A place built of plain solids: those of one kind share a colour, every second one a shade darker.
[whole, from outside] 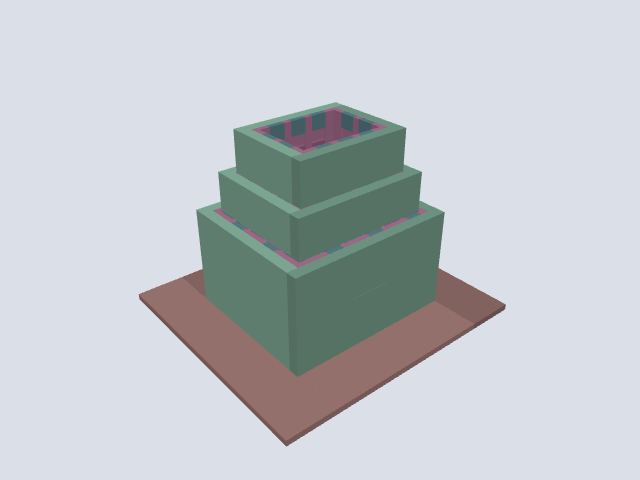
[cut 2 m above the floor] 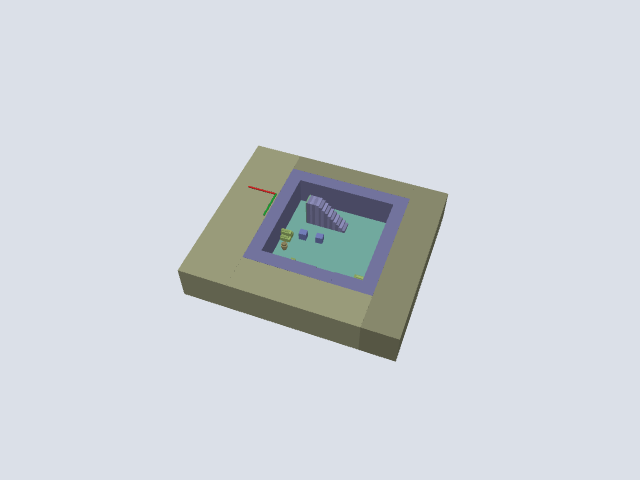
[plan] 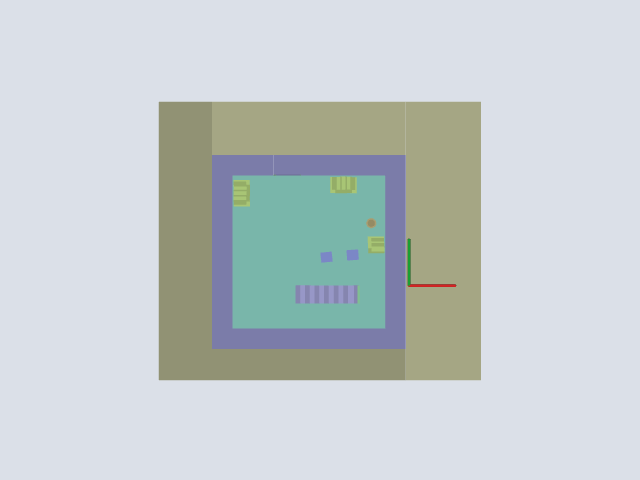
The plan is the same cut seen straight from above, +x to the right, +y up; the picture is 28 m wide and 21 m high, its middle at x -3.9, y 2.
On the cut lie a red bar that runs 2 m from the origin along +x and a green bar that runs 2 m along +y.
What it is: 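The timber main towers of Japanese castles, from general knowledge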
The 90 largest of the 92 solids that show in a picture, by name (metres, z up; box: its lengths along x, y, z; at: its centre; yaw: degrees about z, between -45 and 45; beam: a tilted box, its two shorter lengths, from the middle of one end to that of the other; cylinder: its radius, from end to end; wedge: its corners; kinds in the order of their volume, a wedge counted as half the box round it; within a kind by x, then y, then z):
{
 "wall_fill_storey_1": {"box": [0.9, 10.39, 4.58], "at": [-10.51, 1.95, 1.99]},
 "wall_fill_storey_2": {"box": [0.9, 10.39, 3.79], "at": [-10.51, 1.95, 6.17]},
 "wall_fill_storey_3": {"box": [0.9, 7.64, 3.18], "at": [-9.13, 1.95, 9.66]},
 "wall_fill_storey_4": {"box": [0.9, 5.73, 3.3], "at": [-8.18, 1.95, 12.9]},
 "wall_fill_storey_5": {"box": [14.1, 0.9, 4.58], "at": [-3.91, -3.69, 1.99]},
 "wall_fill_storey_6": {"box": [14.1, 0.9, 3.79], "at": [-3.91, -3.69, 6.17]},
 "wall_fill_storey_7": {"box": [11.35, 0.9, 3.18], "at": [-3.91, -2.32, 9.66]},
 "wall_fill_storey_8": {"box": [9.44, 0.9, 3.3], "at": [-3.91, -1.36, 12.9]},
 "wall_fill_storey_9": {"box": [9.44, 0.9, 3.3], "at": [-3.91, 5.27, 12.9]},
 "wall_fill_storey_10": {"box": [11.35, 0.9, 3.18], "at": [-3.91, 6.22, 9.66]},
 "wall_fill_storey_11": {"box": [14.1, 0.9, 4.58], "at": [-3.91, 7.6, 1.99]},
 "wall_fill_storey_12": {"box": [14.1, 0.9, 3.79], "at": [-3.91, 7.6, 6.17]},
 "wall_fill_storey_13": {"box": [0.9, 5.73, 3.3], "at": [0.36, 1.95, 12.9]},
 "wall_fill_storey_14": {"box": [0.9, 10.39, 3.79], "at": [2.69, 1.95, 6.17]},
 "wall_fill_base_1": {"box": [2.33, 12.19, 3.1], "at": [-9.79, 1.95, -1.85]},
 "wall_fill_base_2": {"box": [8.49, 1.38, 3.1], "at": [-4.38, -3.45, -1.85]},
 "wall_fill_base_3": {"box": [8.49, 2.33, 3.1], "at": [-4.38, 6.88, -1.85]},
 "wall_fill_base_4": {"box": [3.29, 12.19, 3.1], "at": [1.5, 1.95, -1.85]},
 "ground_garden_1": {"box": [4.0, 20.19, 0.5], "at": [-12.96, 1.95, -0.27]},
 "ground_garden_2": {"box": [14.1, 4.0, 0.5], "at": [-3.91, -6.14, -0.27]},
 "ground_garden_3": {"box": [14.1, 4.0, 0.5], "at": [-3.91, 10.05, -0.27]},
 "ground_garden_4": {"box": [4.0, 20.19, 0.5], "at": [5.14, 1.95, -0.27]},
 "wall_base_1": {"box": [0.9, 8.49, 2.75], "at": [-8.18, 1.48, -1.67]},
 "wall_base_2": {"box": [2.69, 0.9, 2.75], "at": [-7.28, 5.27, -1.67]},
 "wall_base_3": {"box": [1.2, 0.86, 2.1], "at": [-5.34, 5.29, -1.85]},
 "wall_base_4": {"box": [8.49, 0.9, 2.75], "at": [-4.38, -2.32, -1.67]},
 "wall_base_5": {"box": [4.6, 0.9, 2.75], "at": [-2.44, 5.27, -1.67]},
 "wall_base_6": {"box": [0.9, 8.49, 2.75], "at": [-0.59, 1.48, -1.67]},
 "wall_storey_1": {"box": [0.42, 2.64, 3.79], "at": [-9.85, -1.92, 6.17]},
 "wall_storey_2": {"box": [0.42, 2.52, 3.79], "at": [-9.85, 1.95, 6.17]},
 "wall_storey_3": {"box": [0.42, 2.64, 3.79], "at": [-9.85, 5.83, 6.17]},
 "wall_storey_4": {"box": [2.64, 0.42, 3.79], "at": [-8.74, -3.03, 6.17]},
 "wall_storey_5": {"box": [1.26, 0.42, 3.3], "at": [-7.1, -0.7, 12.9]},
 "wall_storey_6": {"box": [1.26, 0.42, 3.3], "at": [-7.1, 4.61, 12.9]},
 "wall_storey_7": {"box": [2.52, 0.42, 3.79], "at": [-4.86, -3.03, 6.17]},
 "wall_storey_8": {"box": [0.61, 0.42, 3.3], "at": [-4.86, 4.61, 12.9]},
 "wall_storey_9": {"box": [1.3, 0.2, 0.95], "at": [-3.91, 4.72, 12.87]},
 "wall_storey_10": {"box": [0.61, 0.42, 3.3], "at": [-2.95, 4.61, 12.9]},
 "wall_storey_11": {"box": [1.3, 0.42, 1.15], "at": [-2.0, 4.61, 11.82]},
 "wall_storey_12": {"box": [1.3, 0.2, 0.95], "at": [-2.0, 4.72, 12.87]},
 "wall_storey_13": {"box": [2.52, 0.42, 3.79], "at": [-1.04, -3.03, 6.17]},
 "wall_storey_14": {"box": [1.26, 0.42, 3.3], "at": [-0.72, 4.61, 12.9]},
 "wall_storey_15": {"box": [0.42, 1.26, 3.3], "at": [-0.3, -0.28, 12.9]},
 "wall_storey_16": {"box": [0.42, 0.61, 3.3], "at": [-0.3, 1.95, 12.9]},
 "wall_storey_17": {"box": [0.42, 1.26, 3.3], "at": [-0.3, 4.19, 12.9]},
 "wall_storey_18": {"box": [0.2, 1.3, 0.95], "at": [-0.19, 2.91, 12.87]},
 "floor_base_1": {"box": [6.69, 6.69, 0.55], "at": [-4.38, 1.48, -3.17]},
 "wall_head_storey_1": {"box": [0.42, 1.3, 1.69], "at": [-9.85, 0.04, 7.22]},
 "wall_head_storey_2": {"box": [0.42, 1.3, 1.69], "at": [-9.85, 3.86, 7.22]},
 "wall_head_storey_3": {"box": [0.42, 1.3, 1.2], "at": [-7.52, 1.0, 13.95]},
 "wall_head_storey_4": {"box": [0.42, 1.3, 1.2], "at": [-7.52, 2.91, 13.95]},
 "wall_head_storey_5": {"box": [1.3, 0.42, 1.69], "at": [-6.77, -3.03, 7.22]},
 "wall_head_storey_6": {"box": [1.3, 0.42, 1.2], "at": [-5.82, -0.7, 13.95]},
 "wall_head_storey_7": {"box": [1.3, 0.42, 1.2], "at": [-5.82, 4.61, 13.95]},
 "wall_head_storey_8": {"box": [1.3, 0.42, 1.2], "at": [-3.91, -0.7, 13.95]},
 "wall_head_storey_9": {"box": [1.3, 0.42, 1.2], "at": [-3.91, 4.61, 13.95]},
 "wall_head_storey_10": {"box": [1.3, 0.42, 1.69], "at": [-2.95, -3.03, 7.22]},
 "wall_head_storey_11": {"box": [1.3, 0.42, 1.2], "at": [-2.0, 4.61, 13.95]},
 "wall_head_storey_12": {"box": [0.42, 1.3, 1.2], "at": [-0.3, 1.0, 13.95]},
 "wall_head_storey_13": {"box": [0.42, 1.3, 1.2], "at": [-0.3, 2.91, 13.95]},
 "wall_head_storey_14": {"box": [1.3, 0.42, 1.69], "at": [0.87, -3.03, 7.22]},
 "step_1": {"box": [0.27, 0.8, 0.26], "at": [-4.84, -0.38, -2.82]},
 "step_2": {"box": [0.27, 0.8, 0.46], "at": [-4.63, -0.38, -2.72]},
 "step_3": {"box": [0.27, 0.8, 0.67], "at": [-4.42, -0.38, -2.61]},
 "step_4": {"box": [0.27, 0.8, 0.88], "at": [-4.22, -0.38, -2.51]},
 "step_5": {"box": [0.27, 0.8, 1.08], "at": [-4.01, -0.38, -2.4]},
 "step_6": {"box": [0.27, 0.8, 1.29], "at": [-3.8, -0.38, -2.3]},
 "step_7": {"box": [0.27, 0.8, 1.5], "at": [-3.59, -0.38, -2.2]},
 "step_8": {"box": [0.27, 0.8, 1.71], "at": [-3.38, -0.38, -2.09]},
 "step_9": {"box": [0.27, 0.8, 1.91], "at": [-3.17, -0.38, -1.99]},
 "step_10": {"box": [0.27, 0.8, 2.12], "at": [-2.96, -0.38, -1.89]},
 "step_11": {"box": [0.27, 0.8, 2.33], "at": [-2.75, -0.38, -1.78]},
 "step_12": {"box": [0.27, 0.8, 2.53], "at": [-2.54, -0.38, -1.68]},
 "step_13": {"box": [0.27, 0.8, 2.74], "at": [-2.33, -0.38, -1.58]},
 "bale_1": {"box": [0.56, 0.16, 0.19], "at": [-7.41, 3.83, -2.21]},
 "bale_2": {"box": [0.56, 0.16, 0.19], "at": [-7.39, 4.26, -2.21]},
 "bale_3": {"box": [0.71, 0.3, 0.3], "at": [-7.33, 3.83, -2.31]},
 "bale_4": {"box": [0.71, 0.3, 0.27], "at": [-7.33, 4.48, -2.66]},
 "bale_5": {"box": [0.71, 0.3, 0.3], "at": [-7.32, 4.05, -1.93]},
 "bale_6": {"box": [0.3, 0.71, 0.27], "at": [-3.3, 4.41, -2.66]},
 "bale_7": {"box": [0.3, 0.71, 0.3], "at": [-3.08, 4.4, -2.31]},
 "bale_8": {"box": [0.3, 0.71, 0.3], "at": [-2.87, 4.4, -1.93]},
 "bale_9": {"box": [0.3, 0.71, 0.3], "at": [-2.65, 4.41, -2.31]},
 "bale_10": {"box": [0.3, 0.71, 0.27], "at": [-2.44, 4.4, -2.66]},
 "bale_11": {"box": [0.71, 0.3, 0.27], "at": [-1.45, 2.01, -2.66]},
 "bale_12": {"box": [0.71, 0.3, 0.3], "at": [-1.44, 1.79, -2.31]},
 "bale_13": {"box": [0.56, 0.16, 0.19], "at": [-1.37, 1.79, -2.21]},
 "bale_14": {"box": [0.56, 0.16, 0.19], "at": [-1.36, 1.57, -2.58]},
 "chest_1": {"box": [0.5, 0.44, 0.55], "at": [-3.61, 1.25, -2.64], "yaw": 6.3},
 "chest_2": {"box": [0.52, 0.46, 0.6], "at": [-2.47, 1.34, -2.62], "yaw": 3.7}
}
